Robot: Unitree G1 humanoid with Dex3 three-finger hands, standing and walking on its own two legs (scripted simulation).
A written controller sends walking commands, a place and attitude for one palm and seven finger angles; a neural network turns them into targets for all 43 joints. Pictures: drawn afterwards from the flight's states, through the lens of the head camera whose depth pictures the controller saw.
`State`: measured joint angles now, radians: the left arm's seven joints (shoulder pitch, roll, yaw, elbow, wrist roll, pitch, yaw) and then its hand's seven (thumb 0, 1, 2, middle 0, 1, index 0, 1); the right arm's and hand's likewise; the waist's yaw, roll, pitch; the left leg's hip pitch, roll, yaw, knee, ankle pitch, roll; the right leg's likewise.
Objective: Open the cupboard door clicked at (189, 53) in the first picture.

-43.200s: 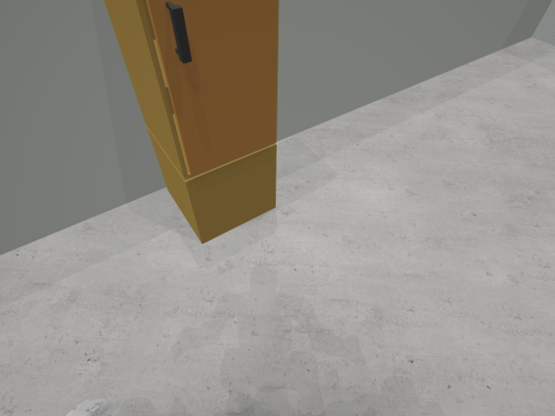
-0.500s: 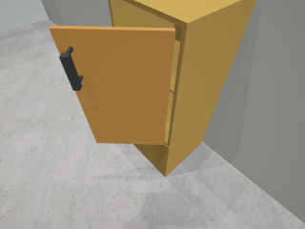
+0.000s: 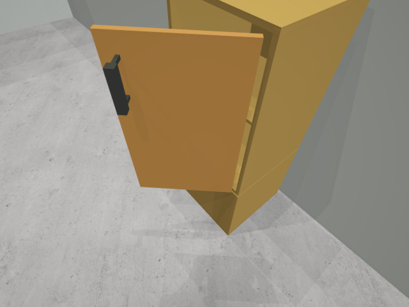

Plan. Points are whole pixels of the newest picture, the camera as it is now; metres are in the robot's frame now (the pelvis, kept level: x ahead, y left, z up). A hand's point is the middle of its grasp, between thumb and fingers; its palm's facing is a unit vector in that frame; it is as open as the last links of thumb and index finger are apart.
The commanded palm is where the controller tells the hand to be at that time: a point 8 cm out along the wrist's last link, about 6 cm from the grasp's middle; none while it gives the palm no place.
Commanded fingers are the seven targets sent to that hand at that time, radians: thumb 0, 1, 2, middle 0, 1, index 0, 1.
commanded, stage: come to a stop and stand still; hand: left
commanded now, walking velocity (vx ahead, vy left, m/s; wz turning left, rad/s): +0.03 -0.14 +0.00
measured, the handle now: (119, 85) +0.53 +0.24 +0.14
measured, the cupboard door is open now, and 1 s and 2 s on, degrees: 46 46 46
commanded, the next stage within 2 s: look again from close up in 1.10 s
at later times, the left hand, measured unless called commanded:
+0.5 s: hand out of the picture +0.01 +0.16 -0.17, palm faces +0.01 -0.98 -0.19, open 7.3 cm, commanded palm none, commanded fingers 0.00 0.90 0.90 -0.20 -0.30 -0.20 -0.30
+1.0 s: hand out of the picture -0.02 +0.15 -0.17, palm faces +0.02 -0.98 -0.19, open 7.4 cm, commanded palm none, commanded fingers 0.00 0.90 0.90 -0.20 -0.30 -0.20 -0.30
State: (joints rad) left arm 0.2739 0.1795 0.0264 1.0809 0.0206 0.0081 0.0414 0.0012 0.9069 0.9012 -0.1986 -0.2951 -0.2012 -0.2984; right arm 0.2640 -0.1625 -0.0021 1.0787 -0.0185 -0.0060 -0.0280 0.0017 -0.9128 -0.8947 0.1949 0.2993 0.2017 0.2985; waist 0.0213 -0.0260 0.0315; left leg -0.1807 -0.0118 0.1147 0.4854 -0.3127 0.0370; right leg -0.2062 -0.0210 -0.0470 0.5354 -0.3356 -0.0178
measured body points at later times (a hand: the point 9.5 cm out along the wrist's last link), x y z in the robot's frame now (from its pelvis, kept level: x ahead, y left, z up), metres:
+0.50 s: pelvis +0.00 -0.01 +0.01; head +0.02 +0.00 +0.46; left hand +0.01 +0.22 -0.16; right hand -0.01 -0.22 -0.15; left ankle -0.03 +0.09 -0.74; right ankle -0.03 -0.11 -0.74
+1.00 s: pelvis -0.01 -0.03 +0.01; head +0.00 -0.02 +0.46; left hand -0.02 +0.20 -0.15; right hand -0.01 -0.25 -0.15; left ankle -0.03 +0.09 -0.74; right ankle -0.03 -0.11 -0.74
